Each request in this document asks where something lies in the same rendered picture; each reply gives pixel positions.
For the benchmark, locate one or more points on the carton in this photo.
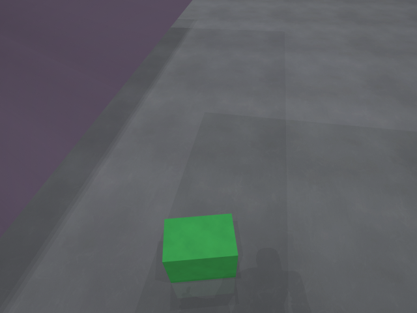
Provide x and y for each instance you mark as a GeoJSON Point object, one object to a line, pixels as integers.
{"type": "Point", "coordinates": [199, 248]}

